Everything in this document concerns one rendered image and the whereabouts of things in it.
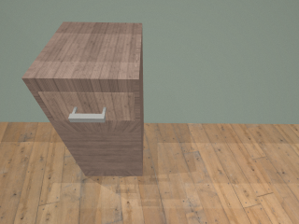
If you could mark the handle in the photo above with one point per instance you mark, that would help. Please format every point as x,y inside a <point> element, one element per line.
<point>86,117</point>

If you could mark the drawer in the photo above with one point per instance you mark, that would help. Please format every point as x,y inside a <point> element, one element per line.
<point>120,105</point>

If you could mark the cabinet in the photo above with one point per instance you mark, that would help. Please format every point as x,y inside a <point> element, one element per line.
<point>95,57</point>

